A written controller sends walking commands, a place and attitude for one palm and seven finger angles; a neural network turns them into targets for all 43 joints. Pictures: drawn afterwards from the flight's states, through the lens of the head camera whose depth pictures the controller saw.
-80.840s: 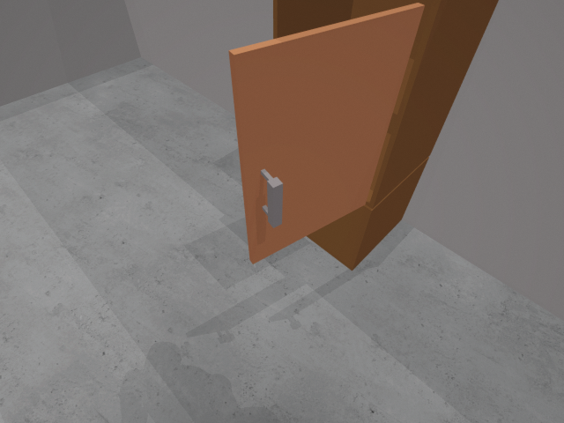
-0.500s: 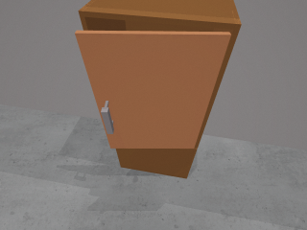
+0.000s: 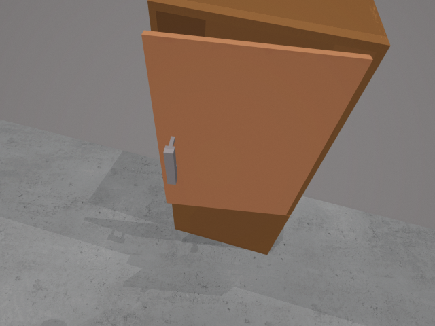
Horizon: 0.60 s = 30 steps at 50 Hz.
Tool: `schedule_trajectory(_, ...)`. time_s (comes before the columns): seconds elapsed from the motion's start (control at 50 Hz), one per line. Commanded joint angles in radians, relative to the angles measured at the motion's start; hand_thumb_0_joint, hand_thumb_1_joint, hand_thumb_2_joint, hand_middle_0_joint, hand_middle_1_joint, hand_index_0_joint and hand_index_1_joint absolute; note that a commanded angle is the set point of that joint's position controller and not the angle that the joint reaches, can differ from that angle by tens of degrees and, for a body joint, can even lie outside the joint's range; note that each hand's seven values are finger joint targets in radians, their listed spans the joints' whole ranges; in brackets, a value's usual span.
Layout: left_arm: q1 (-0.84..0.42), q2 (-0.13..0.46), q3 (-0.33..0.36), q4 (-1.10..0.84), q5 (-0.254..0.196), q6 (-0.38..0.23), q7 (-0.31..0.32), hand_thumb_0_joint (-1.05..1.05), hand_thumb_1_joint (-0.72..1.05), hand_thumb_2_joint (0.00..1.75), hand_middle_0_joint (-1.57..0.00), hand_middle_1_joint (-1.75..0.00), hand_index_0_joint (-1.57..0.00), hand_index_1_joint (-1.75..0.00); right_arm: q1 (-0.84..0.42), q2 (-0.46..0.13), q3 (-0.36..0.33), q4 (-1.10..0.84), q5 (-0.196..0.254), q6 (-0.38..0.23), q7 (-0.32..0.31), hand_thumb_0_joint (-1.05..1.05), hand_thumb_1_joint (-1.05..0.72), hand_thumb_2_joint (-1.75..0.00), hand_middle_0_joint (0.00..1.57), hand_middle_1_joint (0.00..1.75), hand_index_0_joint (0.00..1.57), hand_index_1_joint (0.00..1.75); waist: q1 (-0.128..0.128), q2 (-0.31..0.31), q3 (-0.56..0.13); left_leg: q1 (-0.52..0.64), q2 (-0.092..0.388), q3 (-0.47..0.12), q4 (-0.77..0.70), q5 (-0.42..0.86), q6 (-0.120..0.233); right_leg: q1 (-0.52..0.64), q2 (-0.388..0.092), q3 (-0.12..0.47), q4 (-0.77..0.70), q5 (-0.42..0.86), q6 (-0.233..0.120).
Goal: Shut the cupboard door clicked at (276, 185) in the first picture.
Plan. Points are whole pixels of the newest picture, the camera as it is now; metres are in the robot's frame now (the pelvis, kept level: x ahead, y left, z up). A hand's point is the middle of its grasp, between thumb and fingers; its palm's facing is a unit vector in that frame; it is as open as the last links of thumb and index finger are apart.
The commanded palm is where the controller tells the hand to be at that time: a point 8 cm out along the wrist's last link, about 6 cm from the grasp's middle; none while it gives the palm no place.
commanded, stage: come to a stop and stand still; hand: left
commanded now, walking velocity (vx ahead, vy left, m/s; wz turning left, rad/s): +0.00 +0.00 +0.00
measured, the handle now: (172, 160) +0.51 +0.16 -0.07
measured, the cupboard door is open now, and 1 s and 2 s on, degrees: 10 10 10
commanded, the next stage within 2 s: look again from close up in 0.32 s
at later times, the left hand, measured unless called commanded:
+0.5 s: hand out of the picture +0.00 +0.19 -0.18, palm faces -0.02 -0.98 -0.21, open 7.4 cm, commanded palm none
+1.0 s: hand out of the picture -0.01 +0.16 -0.17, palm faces -0.02 -0.98 -0.22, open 7.4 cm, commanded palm none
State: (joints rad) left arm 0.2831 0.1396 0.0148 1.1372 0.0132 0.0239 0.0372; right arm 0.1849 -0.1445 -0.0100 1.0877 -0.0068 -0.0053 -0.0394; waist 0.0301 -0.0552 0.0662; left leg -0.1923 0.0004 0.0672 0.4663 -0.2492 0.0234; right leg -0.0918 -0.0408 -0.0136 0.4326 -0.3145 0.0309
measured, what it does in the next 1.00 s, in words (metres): stands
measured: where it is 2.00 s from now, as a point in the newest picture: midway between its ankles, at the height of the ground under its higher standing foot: outside the picture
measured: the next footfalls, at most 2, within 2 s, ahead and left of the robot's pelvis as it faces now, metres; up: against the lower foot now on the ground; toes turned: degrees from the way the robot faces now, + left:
right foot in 1.50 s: +0.07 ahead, -0.12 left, +0.00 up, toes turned -8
left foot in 1.86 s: +0.13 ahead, +0.07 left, +0.00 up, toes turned +0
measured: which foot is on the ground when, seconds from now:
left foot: down 0.00-1.00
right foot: down 0.00-1.00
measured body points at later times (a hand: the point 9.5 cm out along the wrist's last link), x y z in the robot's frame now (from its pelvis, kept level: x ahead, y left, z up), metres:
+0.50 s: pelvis -0.01 +0.02 +0.00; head +0.02 +0.02 +0.45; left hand +0.00 +0.24 -0.16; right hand -0.02 -0.21 -0.16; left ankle +0.00 +0.10 -0.74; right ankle -0.05 -0.14 -0.74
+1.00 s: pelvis -0.03 -0.02 +0.00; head -0.01 -0.02 +0.45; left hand -0.01 +0.22 -0.16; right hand +0.00 -0.25 -0.16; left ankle +0.00 +0.10 -0.74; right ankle -0.05 -0.14 -0.74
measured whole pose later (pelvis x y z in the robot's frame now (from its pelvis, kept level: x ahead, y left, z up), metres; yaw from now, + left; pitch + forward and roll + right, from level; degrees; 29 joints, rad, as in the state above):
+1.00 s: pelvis -0.03 -0.02 +0.00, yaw -1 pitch -1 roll +1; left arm 0.27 0.17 -0.02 1.08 0.02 -0.02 0.03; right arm 0.23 -0.20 0.00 1.07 -0.01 -0.01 -0.01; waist 0.00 0.00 0.05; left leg -0.24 0.02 0.08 0.47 -0.21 0.01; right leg -0.18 -0.03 0.01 0.51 -0.31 0.01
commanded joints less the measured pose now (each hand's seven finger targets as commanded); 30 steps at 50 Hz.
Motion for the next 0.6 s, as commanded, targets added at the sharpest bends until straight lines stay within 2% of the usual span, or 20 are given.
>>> schedule_trajectory(0.0,0.059,0.080,0.002,-0.016,0.001,-0.015,0.000,0.00,0.90,0.90,-0.20,-0.30,-0.20,-0.30,0.081,-0.120,-0.014,-0.007,0.001,-0.008,-0.009,0.00,-0.90,-0.90,0.20,0.30,0.20,0.30,-0.025,0.092,-0.017,0.089,0.112,-0.115,-0.118,0.269,0.003,-0.072,-0.055,0.060,-0.094,0.183,-0.040)
schedule_trajectory(0.04,0.053,0.081,0.003,-0.018,0.004,-0.015,0.000,0.00,0.90,0.90,-0.20,-0.30,-0.20,-0.30,0.084,-0.124,-0.014,-0.006,0.002,-0.009,-0.008,0.00,-0.90,-0.90,0.20,0.30,0.20,0.30,-0.026,0.080,-0.015,0.086,0.114,-0.116,-0.130,0.255,0.003,-0.065,-0.054,0.057,-0.097,0.178,-0.037)
schedule_trajectory(0.1,0.051,0.087,0.002,-0.017,0.002,-0.017,0.000,0.00,0.90,0.90,-0.20,-0.30,-0.20,-0.30,0.085,-0.131,-0.014,-0.006,0.001,-0.015,-0.008,0.00,-0.90,-0.90,0.20,0.30,0.20,0.30,-0.026,0.074,-0.045,0.107,0.117,-0.116,-0.133,0.306,0.000,-0.050,-0.056,0.055,-0.092,0.201,-0.033)
schedule_trajectory(0.3,0.050,0.099,0.001,-0.016,-0.001,-0.013,0.001,0.00,0.90,0.90,-0.20,-0.30,-0.20,-0.30,0.104,-0.133,-0.010,0.011,0.000,-0.016,-0.006,0.00,-0.90,-0.90,0.20,0.30,0.20,0.30,-0.020,0.057,-0.014,0.089,0.114,-0.116,-0.161,0.289,-0.003,-0.041,-0.062,0.053,-0.097,0.188,-0.031)
schedule_trajectory(0.34,0.048,0.100,0.003,-0.018,0.001,-0.014,0.001,0.00,0.90,0.90,-0.20,-0.30,-0.20,-0.30,0.111,-0.130,-0.010,0.017,0.001,-0.015,-0.005,0.00,-0.90,-0.90,0.20,0.30,0.20,0.30,-0.018,0.037,0.005,0.074,0.113,-0.113,-0.163,0.270,-0.001,-0.037,-0.062,0.053,-0.104,0.186,-0.032)
schedule_trajectory(0.38,0.047,0.104,0.002,-0.017,-0.001,-0.014,0.001,0.00,0.90,0.90,-0.20,-0.30,-0.20,-0.30,0.120,-0.127,-0.009,0.022,0.000,-0.015,-0.004,0.00,-0.90,-0.90,0.20,0.30,0.20,0.30,-0.021,0.052,-0.006,0.071,0.110,-0.112,-0.168,0.257,-0.003,-0.028,-0.065,0.054,-0.104,0.186,-0.033)
schedule_trajectory(0.4,0.082,0.124,-0.017,-0.024,0.020,-0.057,0.040,0.00,0.90,0.90,-0.20,-0.30,-0.20,-0.30,0.087,-0.171,-0.008,-0.041,0.006,-0.033,0.012,0.00,-0.90,-0.90,0.20,0.30,0.20,0.30,-0.023,0.161,-0.009,0.062,0.124,-0.097,0.028,0.612,-0.023,-0.107,-0.078,0.066,-0.051,0.344,-0.030)
schedule_trajectory(0.42,0.062,0.162,-0.004,-0.070,0.003,-0.056,0.034,0.00,0.90,0.90,-0.20,-0.30,-0.20,-0.30,0.130,-0.139,-0.008,-0.056,-0.006,-0.033,0.019,0.00,-0.90,-0.90,0.20,0.30,0.20,0.30,-0.035,0.184,-0.072,0.043,0.112,-0.110,0.005,0.377,-0.015,-0.069,-0.074,0.049,-0.015,0.138,-0.059)
schedule_trajectory(0.44,0.043,0.162,-0.002,-0.073,0.004,-0.059,0.024,0.00,0.90,0.90,-0.20,-0.30,-0.20,-0.30,0.091,-0.133,-0.007,-0.054,-0.014,-0.035,0.021,0.00,-0.90,-0.90,0.20,0.30,0.20,0.30,-0.016,0.235,-0.035,0.012,0.098,-0.104,-0.017,0.300,-0.011,-0.093,-0.072,0.052,-0.022,0.128,-0.065)
schedule_trajectory(0.46,0.040,0.162,-0.005,-0.074,0.003,-0.056,0.017,0.00,0.90,0.90,-0.20,-0.30,-0.20,-0.30,0.117,-0.133,-0.007,-0.069,-0.011,-0.033,0.019,0.00,-0.90,-0.90,0.20,0.30,0.20,0.30,-0.031,0.196,-0.052,0.001,0.105,-0.120,-0.030,0.232,0.003,-0.098,-0.050,0.042,-0.004,0.069,-0.065)
schedule_trajectory(0.52,0.049,0.120,-0.013,-0.078,0.003,-0.048,0.010,0.00,0.90,0.90,-0.20,-0.30,-0.20,-0.30,0.130,-0.143,-0.011,-0.085,-0.009,-0.029,0.017,0.00,-0.90,-0.90,0.20,0.30,0.20,0.30,-0.033,0.105,-0.056,-0.019,0.117,-0.146,-0.056,0.146,0.029,-0.116,-0.025,0.024,0.026,0.032,-0.062)
schedule_trajectory(0.54,0.044,0.120,-0.013,-0.081,0.005,-0.050,0.010,0.00,0.90,0.90,-0.20,-0.30,-0.20,-0.30,0.136,-0.138,-0.009,-0.088,-0.010,-0.030,0.017,0.00,-0.90,-0.90,0.20,0.30,0.20,0.30,-0.030,0.084,-0.052,-0.035,0.116,-0.146,-0.052,0.169,0.033,-0.106,-0.026,0.022,0.029,0.051,-0.062)
schedule_trajectory(0.58,0.040,0.120,-0.014,-0.085,0.002,-0.049,0.008,0.00,0.90,0.90,-0.20,-0.30,-0.20,-0.30,0.128,-0.138,-0.009,-0.091,-0.008,-0.028,0.018,0.00,-0.90,-0.90,0.20,0.30,0.20,0.30,-0.032,0.033,-0.038,-0.030,0.105,-0.130,-0.058,0.110,0.028,-0.135,-0.037,0.042,0.017,0.044,-0.061)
